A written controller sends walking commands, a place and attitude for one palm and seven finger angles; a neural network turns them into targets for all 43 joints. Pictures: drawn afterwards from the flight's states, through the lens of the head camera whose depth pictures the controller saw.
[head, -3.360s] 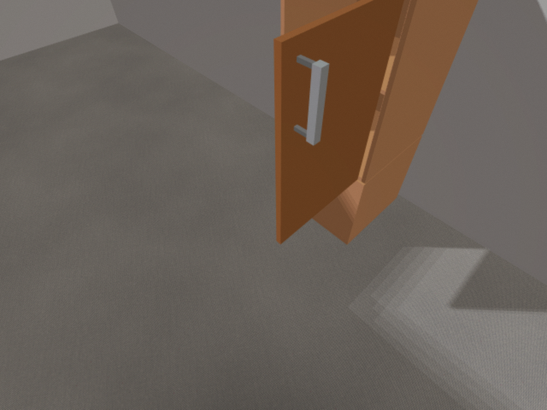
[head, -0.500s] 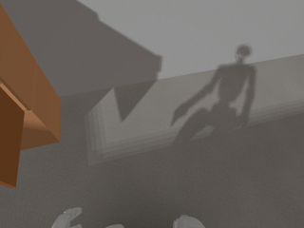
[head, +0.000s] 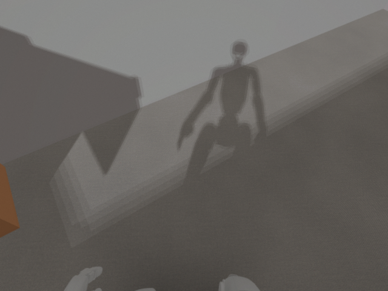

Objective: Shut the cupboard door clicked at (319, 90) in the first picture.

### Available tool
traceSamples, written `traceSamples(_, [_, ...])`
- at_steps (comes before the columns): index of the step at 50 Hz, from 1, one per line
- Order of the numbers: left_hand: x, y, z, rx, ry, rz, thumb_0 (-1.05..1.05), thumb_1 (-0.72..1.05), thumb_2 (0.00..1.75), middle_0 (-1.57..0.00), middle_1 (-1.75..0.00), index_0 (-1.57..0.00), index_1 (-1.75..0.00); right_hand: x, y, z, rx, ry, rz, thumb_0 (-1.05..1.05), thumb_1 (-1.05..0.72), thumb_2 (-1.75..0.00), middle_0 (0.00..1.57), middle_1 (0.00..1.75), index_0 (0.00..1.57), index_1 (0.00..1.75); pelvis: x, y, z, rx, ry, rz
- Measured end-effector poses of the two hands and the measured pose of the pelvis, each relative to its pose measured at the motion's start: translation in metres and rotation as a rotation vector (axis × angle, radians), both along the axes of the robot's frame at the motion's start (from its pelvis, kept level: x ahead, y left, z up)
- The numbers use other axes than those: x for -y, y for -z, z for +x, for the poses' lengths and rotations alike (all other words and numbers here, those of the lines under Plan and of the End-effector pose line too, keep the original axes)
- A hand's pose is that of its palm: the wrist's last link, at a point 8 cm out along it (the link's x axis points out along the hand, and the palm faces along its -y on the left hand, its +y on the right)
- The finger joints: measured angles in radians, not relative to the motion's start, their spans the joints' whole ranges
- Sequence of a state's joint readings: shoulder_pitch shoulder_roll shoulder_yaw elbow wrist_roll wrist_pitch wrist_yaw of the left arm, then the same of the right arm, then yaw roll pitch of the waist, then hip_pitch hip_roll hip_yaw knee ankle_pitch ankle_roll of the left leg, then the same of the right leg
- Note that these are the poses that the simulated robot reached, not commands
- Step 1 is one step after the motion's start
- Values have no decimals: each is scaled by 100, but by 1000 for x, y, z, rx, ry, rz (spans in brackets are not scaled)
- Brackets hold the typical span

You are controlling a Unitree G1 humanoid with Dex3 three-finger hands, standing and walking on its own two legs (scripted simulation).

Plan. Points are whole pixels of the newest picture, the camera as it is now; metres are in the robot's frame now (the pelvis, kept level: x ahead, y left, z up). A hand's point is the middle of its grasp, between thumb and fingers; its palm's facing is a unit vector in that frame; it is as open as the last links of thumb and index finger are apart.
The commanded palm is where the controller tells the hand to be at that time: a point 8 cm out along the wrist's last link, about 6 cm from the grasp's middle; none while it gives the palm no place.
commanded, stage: walk around to get in front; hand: left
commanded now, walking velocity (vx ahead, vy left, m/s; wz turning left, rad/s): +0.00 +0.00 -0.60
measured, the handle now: out of the picture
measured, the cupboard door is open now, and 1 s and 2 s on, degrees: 91 91 91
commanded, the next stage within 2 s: walk to a spot facing it in 1.86 s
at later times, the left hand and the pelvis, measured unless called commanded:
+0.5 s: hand (141, 260) +0.19 +0.14 -0.17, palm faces -0.30 -0.93 -0.19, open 7.4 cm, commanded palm none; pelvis +0.03 -0.02 +0.00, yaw -18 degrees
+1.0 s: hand (185, 212) +0.32 +0.04 -0.18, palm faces -0.60 -0.78 -0.16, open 7.4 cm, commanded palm none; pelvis +0.16 -0.09 +0.00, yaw -38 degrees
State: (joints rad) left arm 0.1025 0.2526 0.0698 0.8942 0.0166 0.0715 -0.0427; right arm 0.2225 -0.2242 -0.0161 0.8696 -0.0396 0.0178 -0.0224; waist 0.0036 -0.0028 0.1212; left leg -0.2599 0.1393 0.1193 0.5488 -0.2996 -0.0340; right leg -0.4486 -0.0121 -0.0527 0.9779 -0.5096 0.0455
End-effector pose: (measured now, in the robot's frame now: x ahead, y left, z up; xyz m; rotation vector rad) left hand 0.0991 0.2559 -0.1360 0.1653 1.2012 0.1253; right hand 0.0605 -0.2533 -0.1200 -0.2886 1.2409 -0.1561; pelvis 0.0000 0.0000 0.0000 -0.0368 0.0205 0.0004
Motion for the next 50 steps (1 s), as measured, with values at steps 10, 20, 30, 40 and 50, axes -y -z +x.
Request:
traceSamples(10, [39, -5, 51, 42, 162, 76, 1, 91, 90, -20, -30, -20, -30, 44, 27, -35, -55, 207, 31, 1, -91, -90, 20, 30, 20, 30, 25, 12, 10, 0, 128, 30])
traceSamples(20, [51, 15, 74, -39, 266, 22, 1, 91, 90, -20, -30, -21, -30, 39, 7, -22, 75, 287, -23, 0, -91, -90, 20, 30, 20, 30, 16, 12, 25, -13, 268, 29])
traceSamples(30, [104, -3, 137, 43, 424, 4, 1, 91, 90, -20, -30, -20, -30, 43, 16, -72, -7, 410, 42, 0, -90, -90, 20, 30, 21, 30, 45, 9, 42, -9, 391, 7])
traceSamples(40, [125, 0, 153, -63, 494, 35, 1, 91, 90, -20, -30, -20, -30, 81, 2, -35, 37, 534, 18, 1, -91, -90, 20, 30, 20, 30, 65, 0, 89, -6, 513, 40])
traceSamples(50, [172, 14, 247, -128, 638, 7, 1, 91, 90, -20, -30, -20, -30, 71, -6, -2, 87, 642, -14, 0, -91, -90, 20, 30, 20, 30, 88, 1, 158, -3, 659, 24])
